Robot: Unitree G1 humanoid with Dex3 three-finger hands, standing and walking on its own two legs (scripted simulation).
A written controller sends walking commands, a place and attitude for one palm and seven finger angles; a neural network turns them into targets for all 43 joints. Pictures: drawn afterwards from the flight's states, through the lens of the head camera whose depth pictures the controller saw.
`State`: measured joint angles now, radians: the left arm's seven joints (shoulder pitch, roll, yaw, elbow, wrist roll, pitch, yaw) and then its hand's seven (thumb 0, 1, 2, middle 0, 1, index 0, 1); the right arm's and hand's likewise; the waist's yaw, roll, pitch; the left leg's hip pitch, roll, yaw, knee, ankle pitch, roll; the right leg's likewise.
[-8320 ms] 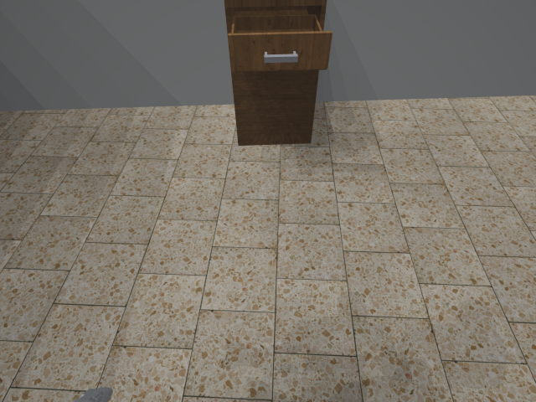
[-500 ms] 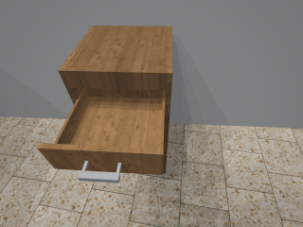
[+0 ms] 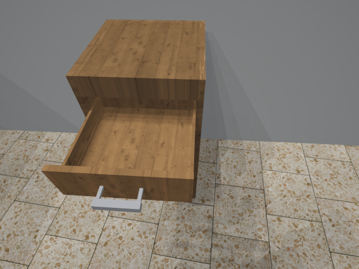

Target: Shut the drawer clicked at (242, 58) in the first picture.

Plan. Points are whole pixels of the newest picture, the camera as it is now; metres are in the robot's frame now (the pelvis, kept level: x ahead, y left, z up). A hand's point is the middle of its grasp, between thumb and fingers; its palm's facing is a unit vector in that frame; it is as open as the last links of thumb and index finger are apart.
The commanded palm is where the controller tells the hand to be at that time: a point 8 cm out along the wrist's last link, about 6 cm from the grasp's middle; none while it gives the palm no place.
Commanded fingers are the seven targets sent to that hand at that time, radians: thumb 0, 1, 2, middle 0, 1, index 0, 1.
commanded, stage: raise the hand and make a fist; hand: left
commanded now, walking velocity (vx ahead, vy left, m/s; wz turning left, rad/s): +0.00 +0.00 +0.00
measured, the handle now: (118, 198) +0.31 +0.19 -0.08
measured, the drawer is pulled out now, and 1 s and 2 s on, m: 0.30 0.30 0.30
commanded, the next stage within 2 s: bring the fist close to the handle in 1.82 s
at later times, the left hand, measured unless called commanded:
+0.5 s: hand out of the picture +0.12 +0.16 -0.03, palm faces +0.05 -1.00 -0.05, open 5.1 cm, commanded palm +0.09 +0.21 -0.03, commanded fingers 0.00 0.90 0.90 -0.80 -0.95 -0.80 -0.95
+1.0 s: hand (104, 267) +0.13 +0.16 -0.01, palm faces -0.02 -1.00 -0.03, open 3.1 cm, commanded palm +0.09 +0.21 +0.00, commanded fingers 0.00 0.90 0.90 -1.30 -1.49 -1.30 -1.49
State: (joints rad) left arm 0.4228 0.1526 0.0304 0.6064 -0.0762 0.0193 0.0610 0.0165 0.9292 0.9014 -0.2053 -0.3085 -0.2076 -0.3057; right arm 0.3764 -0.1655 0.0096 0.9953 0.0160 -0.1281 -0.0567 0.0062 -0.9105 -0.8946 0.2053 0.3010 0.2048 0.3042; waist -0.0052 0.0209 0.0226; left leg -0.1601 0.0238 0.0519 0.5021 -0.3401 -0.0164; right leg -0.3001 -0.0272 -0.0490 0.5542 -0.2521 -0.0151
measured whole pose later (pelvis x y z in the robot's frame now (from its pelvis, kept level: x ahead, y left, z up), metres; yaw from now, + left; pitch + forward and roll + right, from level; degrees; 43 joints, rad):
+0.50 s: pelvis -0.04 -0.01 -0.09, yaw +4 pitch +14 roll -1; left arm 0.59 0.17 0.06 -0.14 -0.20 -0.52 -0.27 0.02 0.90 0.90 -0.61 -0.75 -0.61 -0.74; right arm 0.12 -0.22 -0.01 0.45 0.02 -0.27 -0.01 0.01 -0.91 -0.90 0.20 0.30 0.20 0.30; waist 0.06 0.00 -0.13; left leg -0.87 0.03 -0.05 1.23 -0.60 -0.03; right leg -0.93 -0.06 -0.13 1.17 -0.48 -0.04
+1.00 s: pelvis -0.03 +0.01 -0.08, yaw +3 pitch +14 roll -1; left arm 0.71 0.17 0.00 -0.31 -0.17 -0.40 -0.17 0.02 0.90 0.90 -1.10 -1.29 -1.11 -1.28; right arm 0.25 -0.24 -0.05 0.47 0.04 -0.23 -0.03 0.01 -0.91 -0.90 0.20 0.30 0.20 0.30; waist -0.02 0.02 -0.14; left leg -0.79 0.02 -0.01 1.13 -0.58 0.00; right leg -0.86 -0.06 -0.09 1.07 -0.44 0.00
